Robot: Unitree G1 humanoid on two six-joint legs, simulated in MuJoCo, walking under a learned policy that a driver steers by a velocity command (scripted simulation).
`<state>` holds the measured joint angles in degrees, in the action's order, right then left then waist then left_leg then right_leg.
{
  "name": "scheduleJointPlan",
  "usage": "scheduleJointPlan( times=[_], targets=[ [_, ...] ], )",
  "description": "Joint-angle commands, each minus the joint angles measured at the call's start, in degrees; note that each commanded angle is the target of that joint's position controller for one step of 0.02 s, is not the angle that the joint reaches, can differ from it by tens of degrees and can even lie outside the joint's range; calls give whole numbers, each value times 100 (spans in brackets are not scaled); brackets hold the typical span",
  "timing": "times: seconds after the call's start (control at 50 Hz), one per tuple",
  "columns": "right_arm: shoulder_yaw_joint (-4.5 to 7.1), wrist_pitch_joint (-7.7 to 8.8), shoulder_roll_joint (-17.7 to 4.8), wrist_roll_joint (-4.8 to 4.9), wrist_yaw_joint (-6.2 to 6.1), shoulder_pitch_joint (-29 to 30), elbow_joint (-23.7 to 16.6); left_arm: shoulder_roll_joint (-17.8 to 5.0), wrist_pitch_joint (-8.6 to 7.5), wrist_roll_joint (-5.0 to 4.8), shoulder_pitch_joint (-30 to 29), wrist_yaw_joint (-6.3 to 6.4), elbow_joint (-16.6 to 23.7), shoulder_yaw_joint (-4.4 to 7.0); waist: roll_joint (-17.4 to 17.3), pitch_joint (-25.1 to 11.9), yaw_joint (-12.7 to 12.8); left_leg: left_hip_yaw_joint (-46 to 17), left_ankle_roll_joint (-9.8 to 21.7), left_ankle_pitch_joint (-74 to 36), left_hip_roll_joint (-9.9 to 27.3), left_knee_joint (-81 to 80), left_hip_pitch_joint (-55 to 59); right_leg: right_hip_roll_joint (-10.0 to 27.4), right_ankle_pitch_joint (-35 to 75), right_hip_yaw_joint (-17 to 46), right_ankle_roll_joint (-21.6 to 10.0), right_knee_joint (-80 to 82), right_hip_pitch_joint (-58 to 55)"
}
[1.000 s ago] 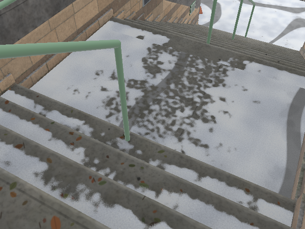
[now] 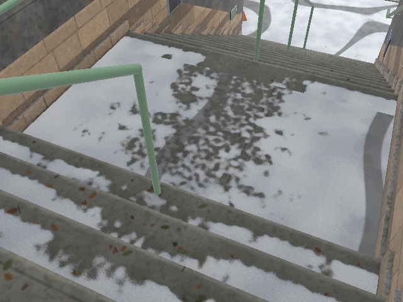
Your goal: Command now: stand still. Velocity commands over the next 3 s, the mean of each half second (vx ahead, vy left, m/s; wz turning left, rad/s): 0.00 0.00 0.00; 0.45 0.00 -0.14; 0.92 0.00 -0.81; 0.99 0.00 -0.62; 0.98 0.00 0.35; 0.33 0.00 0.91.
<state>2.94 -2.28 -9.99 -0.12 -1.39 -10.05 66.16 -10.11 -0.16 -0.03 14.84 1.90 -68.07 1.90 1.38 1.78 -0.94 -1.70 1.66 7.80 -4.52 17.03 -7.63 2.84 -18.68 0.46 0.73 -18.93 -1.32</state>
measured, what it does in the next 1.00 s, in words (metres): walks ahead: left foot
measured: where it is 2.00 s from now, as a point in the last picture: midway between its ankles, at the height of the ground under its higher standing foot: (239, 283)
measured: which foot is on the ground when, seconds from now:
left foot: down 0.00-0.64, up 0.66-0.84, down 0.86-1.00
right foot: down 0.00-0.86, up 0.88-1.00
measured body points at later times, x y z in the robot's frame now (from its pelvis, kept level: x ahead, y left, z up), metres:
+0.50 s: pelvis +0.00 +0.00 +0.00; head +0.01 +0.00 +0.45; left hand -0.01 +0.24 -0.16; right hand +0.04 -0.23 -0.16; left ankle +0.02 +0.11 -0.75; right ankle -0.09 -0.12 -0.75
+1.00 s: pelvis +0.11 +0.06 -0.06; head +0.12 +0.07 +0.39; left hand +0.22 +0.33 -0.20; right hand +0.09 -0.21 -0.20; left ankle +0.07 +0.15 -0.75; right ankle +0.10 -0.10 -0.69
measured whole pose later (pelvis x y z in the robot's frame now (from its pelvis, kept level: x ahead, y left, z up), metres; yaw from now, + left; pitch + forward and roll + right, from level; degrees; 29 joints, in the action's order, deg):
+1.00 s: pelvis +0.11 +0.06 -0.06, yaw -4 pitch +1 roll +1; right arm 3.0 4.6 -14.5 -4.5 0.4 -18.0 61.4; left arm -15.0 -1.7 1.7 11.8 1.5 -54.4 5.3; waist 1.8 -0.6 -1.8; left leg 6.0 3.2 33.8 -0.6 55.1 -22.2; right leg -1.0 -9.2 7.4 -6.6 -74.2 36.0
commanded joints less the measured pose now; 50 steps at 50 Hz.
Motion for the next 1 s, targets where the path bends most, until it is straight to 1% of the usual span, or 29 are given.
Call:
scheduleJointPlan(
  times=[0.02,0.14,0.16,0.18,0.2,0.22,0.3,0.58,0.6,0.62,0.64,0.66,0.68,0.7,0.72,0.74,0.76,0.78,0.8,0.82,0.84,0.86,0.88,0.9,0.92,0.94,0.96,0.98,1.0],
  targets=[
    [47,63,-493,-57,-6,-71,-85,-514,-34,8,421,6,-4,93,38,20,76,-538,189,-1244,733,5,402,527,1833,222,-118,182,561],
    [-2,64,-442,-35,-25,-61,-46,-483,-56,33,455,30,-47,86,70,55,39,-515,205,-1224,719,53,340,546,1916,228,-102,135,591],
    [3,62,-477,-21,-39,-83,-32,-471,-55,25,481,40,-57,95,35,68,49,-518,212,-1296,724,99,332,559,1943,228,-99,122,608],
    [0,72,-491,-42,-54,2,-76,-491,-55,-34,361,30,-25,94,119,52,76,-560,226,-1319,763,131,346,538,1878,224,-76,127,672],
    [4,56,-469,6,-72,-8,-85,-499,-55,-43,339,44,-48,96,73,49,18,-598,237,-1314,797,67,408,527,1791,184,-91,136,763],
    [4,47,-477,13,-80,-7,-87,-471,-56,-39,384,47,-69,94,37,37,36,-600,245,-1298,793,87,436,524,1715,187,-90,165,773],
    [-2,33,-435,-15,-62,-12,-89,-429,-63,-17,375,36,-93,79,39,52,4,-603,235,-1107,786,9,439,507,1557,197,-90,221,799],
    [-10,58,-430,-8,-46,-2,-103,-443,-73,-14,398,26,-99,70,19,48,7,-611,223,-1035,800,-91,414,527,1497,202,-93,308,751],
    [15,42,-505,-20,-43,46,-141,-536,-56,3,499,24,-99,121,58,-97,70,-489,257,-107,638,31,336,415,484,158,-170,336,663],
    [79,2,-651,-38,-27,98,-238,-740,-12,5,630,21,-80,226,190,-104,125,-255,348,1294,362,413,55,276,-1160,173,-386,259,707],
    [139,-50,-751,-95,-2,214,-369,-867,21,-6,661,16,23,280,497,151,231,16,372,2415,117,894,-633,399,-2456,544,-683,400,860],
    [124,-35,-693,-189,29,716,-639,-917,12,-23,792,23,104,304,932,607,449,408,315,2147,-56,1713,-1601,794,-2885,1078,-933,745,822],
    [113,-1,-628,-256,38,1164,-888,-1099,-31,-41,888,54,117,399,1190,1003,602,587,272,1655,215,2575,-2366,1385,-2911,1585,-1246,957,815],
    [102,54,-591,-228,44,1458,-1118,-979,-81,-45,969,72,178,367,789,1170,664,605,247,1623,349,2739,-3029,1531,-2694,1784,-1338,991,719],
    [89,151,-537,-235,53,1453,-1205,-943,-163,-3,1013,85,202,370,677,1192,683,477,241,1553,523,2892,-3304,1506,-2320,1745,-1372,845,548],
    [101,203,-562,-253,100,1515,-1319,-1017,-232,70,900,71,294,372,715,1121,625,386,171,1452,632,3014,-3314,1565,-1790,1715,-1463,680,572],
    [138,210,-670,-284,95,1314,-1342,-1019,-306,122,682,54,304,408,732,1006,431,-103,207,1006,974,3552,-3384,1695,-1158,1831,-1568,280,511],
    [173,272,-765,-179,144,1073,-1369,-984,-318,267,316,1,520,365,704,759,192,-266,198,920,1029,3605,-3197,1676,-804,1804,-1539,146,656],
    [174,270,-789,-192,206,696,-1272,-1009,-329,218,-201,-31,803,367,731,446,-121,-54,150,1006,906,3528,-2541,1531,12,1506,-1396,-235,1062],
    [186,267,-782,-196,230,87,-1117,-1038,-336,131,-596,-80,1011,369,540,164,-492,197,154,1018,705,3229,-1114,1253,939,1064,-1260,-788,2030],
    [244,284,-761,-218,240,-1276,-687,-1176,-361,42,-903,-113,1133,369,165,-256,-1231,646,176,841,260,2913,1059,712,2361,506,-1109,-2047,3292],
    [401,296,-1128,-264,259,-3446,141,-1339,-413,217,-1256,-107,1242,438,-1160,-745,-2387,1168,126,977,-10,2972,2720,6,2435,-91,-951,-4832,4447],
    [281,449,-1343,-315,263,-3331,66,-657,-526,436,-1028,-33,1393,332,-2851,-312,-1977,-1256,226,2415,1035,1794,1950,-973,-1632,617,-924,-7005,5688],
    [184,524,-1425,-301,253,-2460,-230,-514,-593,184,-712,80,1803,257,-2749,-178,-1256,-2816,437,2137,1971,872,1161,-1000,-1073,1257,-1057,-6840,6024],
    [138,625,-1281,-473,228,-1804,-402,-785,-498,-11,-453,62,1715,348,-796,-41,-621,-3293,830,3487,2463,714,466,-405,-255,1245,-997,-6366,5793],
    [92,721,-1027,-470,201,-964,-670,-828,-354,18,-574,36,1770,386,-9,415,-253,-3129,856,3606,2442,1061,-662,-162,252,1240,-847,-6058,5497],
    [48,734,-948,-523,167,-443,-784,-586,-230,246,-424,34,1719,316,-50,396,40,-2604,647,3019,2389,1488,-1314,32,728,1233,-776,-5976,5162],
    [-7,851,-799,-544,162,-213,-943,-553,-96,224,-225,-41,1718,349,-109,336,280,-1997,500,2937,2114,1739,-1979,21,1686,1087,-692,-5514,4655],
    [-38,964,-565,-396,110,36,-790,-459,0,183,-251,-170,1787,317,-247,396,528,-1428,207,2817,1828,2050,-2272,67,2739,1098,-714,-4989,4504]
  ],
)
